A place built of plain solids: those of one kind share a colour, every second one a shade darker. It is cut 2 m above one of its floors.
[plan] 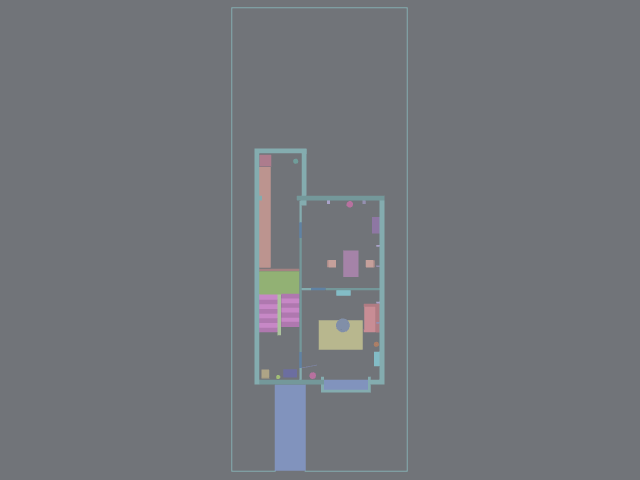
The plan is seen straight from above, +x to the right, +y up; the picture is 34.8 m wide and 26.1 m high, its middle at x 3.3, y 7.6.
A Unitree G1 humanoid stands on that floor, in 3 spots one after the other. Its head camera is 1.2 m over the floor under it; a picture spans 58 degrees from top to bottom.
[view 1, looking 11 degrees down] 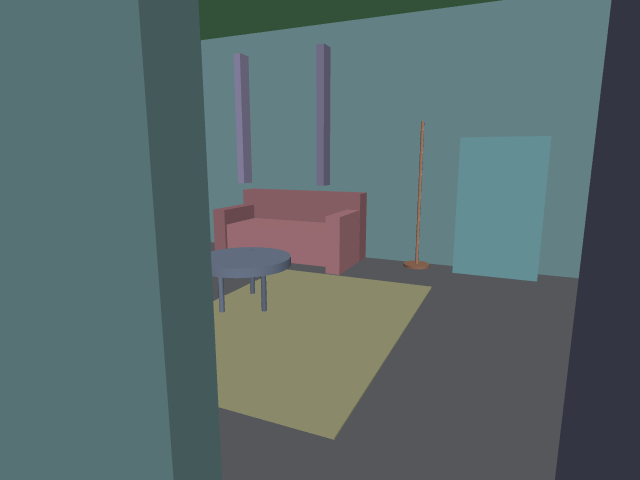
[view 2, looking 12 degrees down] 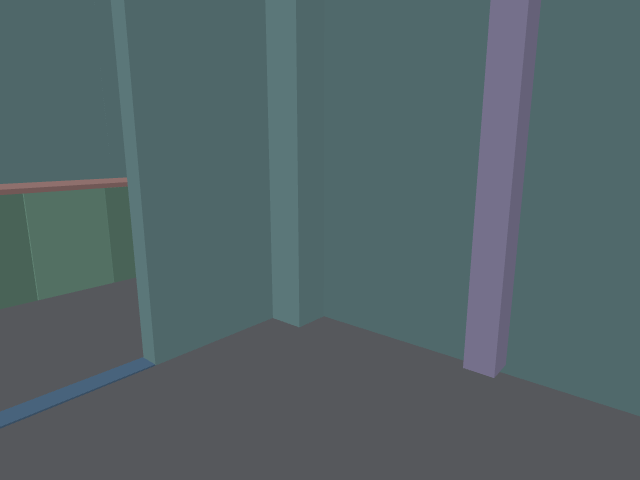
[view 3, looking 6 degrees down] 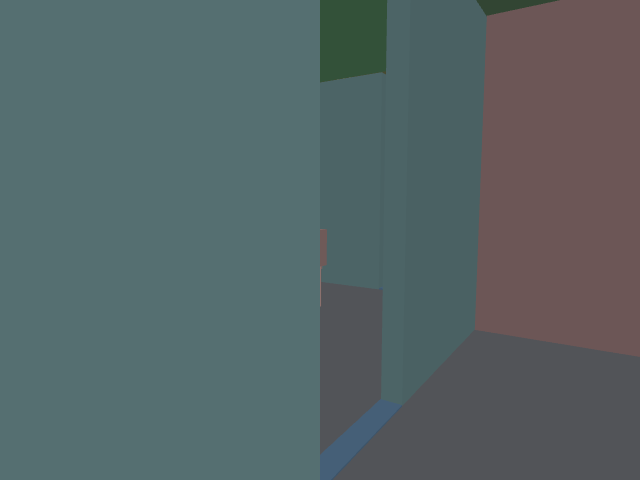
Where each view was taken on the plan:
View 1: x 1.68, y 1.01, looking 24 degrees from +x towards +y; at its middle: sofa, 4.49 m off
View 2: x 4.46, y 7.45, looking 130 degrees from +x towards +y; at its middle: wall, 3.00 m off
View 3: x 1.29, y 9.94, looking -57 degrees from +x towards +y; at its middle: wall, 1.64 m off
